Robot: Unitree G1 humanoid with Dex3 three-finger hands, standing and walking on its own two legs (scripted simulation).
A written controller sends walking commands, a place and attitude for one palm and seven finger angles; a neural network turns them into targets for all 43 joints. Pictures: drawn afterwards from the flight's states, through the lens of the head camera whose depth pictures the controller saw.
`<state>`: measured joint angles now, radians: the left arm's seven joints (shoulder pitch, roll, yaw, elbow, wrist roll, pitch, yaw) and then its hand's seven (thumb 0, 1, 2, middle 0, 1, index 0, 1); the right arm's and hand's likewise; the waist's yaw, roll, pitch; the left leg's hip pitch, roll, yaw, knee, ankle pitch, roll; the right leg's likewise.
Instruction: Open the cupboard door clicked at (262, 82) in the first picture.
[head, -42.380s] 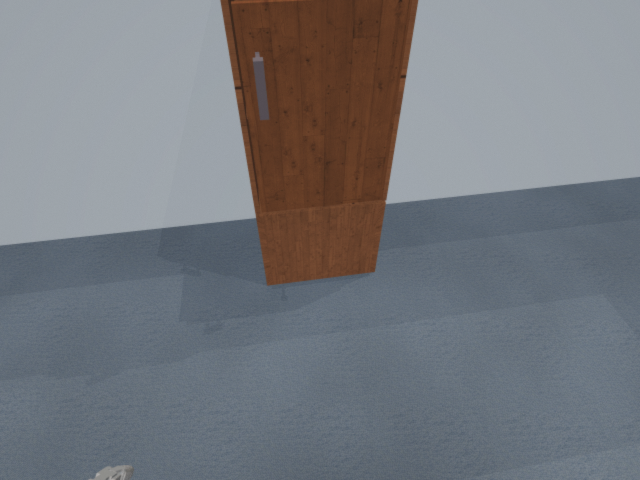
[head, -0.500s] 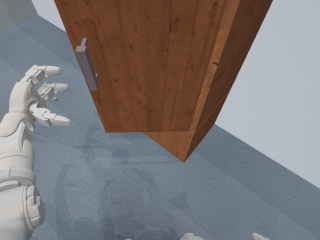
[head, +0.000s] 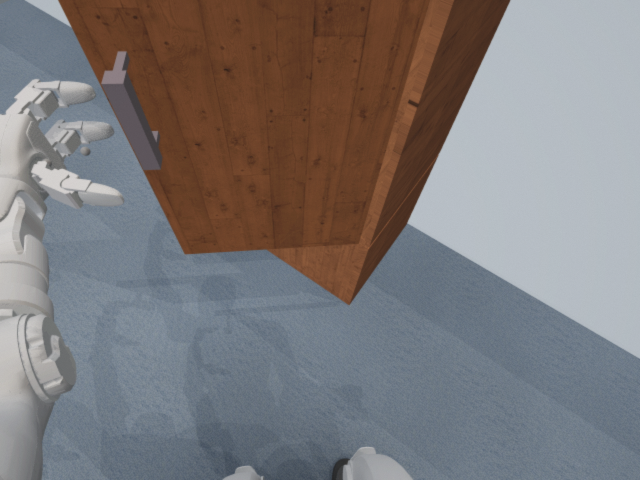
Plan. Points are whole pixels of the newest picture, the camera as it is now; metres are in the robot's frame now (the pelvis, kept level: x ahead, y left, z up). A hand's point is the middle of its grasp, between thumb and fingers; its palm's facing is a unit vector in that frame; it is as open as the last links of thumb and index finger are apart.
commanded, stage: move the hooked fingers beside the handle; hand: left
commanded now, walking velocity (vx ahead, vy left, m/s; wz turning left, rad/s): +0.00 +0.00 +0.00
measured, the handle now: (138, 114) +0.56 +0.21 +0.10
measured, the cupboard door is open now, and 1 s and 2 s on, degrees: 41 41 41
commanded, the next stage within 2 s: slide the fingers in behind the handle in 0.96 s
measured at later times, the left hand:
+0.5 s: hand (82, 141) +0.50 +0.26 +0.10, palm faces +0.01 -1.00 -0.01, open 14.0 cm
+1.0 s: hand (87, 145) +0.50 +0.26 +0.10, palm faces +0.04 -1.00 -0.01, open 14.0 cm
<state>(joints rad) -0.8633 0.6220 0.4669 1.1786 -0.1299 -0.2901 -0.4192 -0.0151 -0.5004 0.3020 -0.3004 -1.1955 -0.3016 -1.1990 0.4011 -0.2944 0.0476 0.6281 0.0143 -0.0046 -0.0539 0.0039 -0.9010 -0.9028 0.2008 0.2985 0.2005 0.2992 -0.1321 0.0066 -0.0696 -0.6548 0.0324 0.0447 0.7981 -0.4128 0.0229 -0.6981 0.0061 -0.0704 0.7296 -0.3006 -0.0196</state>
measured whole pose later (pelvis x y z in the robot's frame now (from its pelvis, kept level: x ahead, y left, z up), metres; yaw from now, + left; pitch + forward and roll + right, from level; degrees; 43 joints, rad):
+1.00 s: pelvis +0.01 +0.00 -0.01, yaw -1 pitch +18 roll -2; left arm -0.89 0.66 0.49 1.20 -0.12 -0.30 -0.41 -0.01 -0.50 0.30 -0.30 -1.20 -0.30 -1.20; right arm 0.41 -0.28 0.06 0.58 0.00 0.08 -0.03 0.00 -0.90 -0.90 0.20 0.30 0.20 0.30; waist -0.15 0.01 -0.08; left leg -0.71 0.04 0.04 0.84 -0.45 0.02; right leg -0.75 0.02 -0.07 0.75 -0.32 -0.02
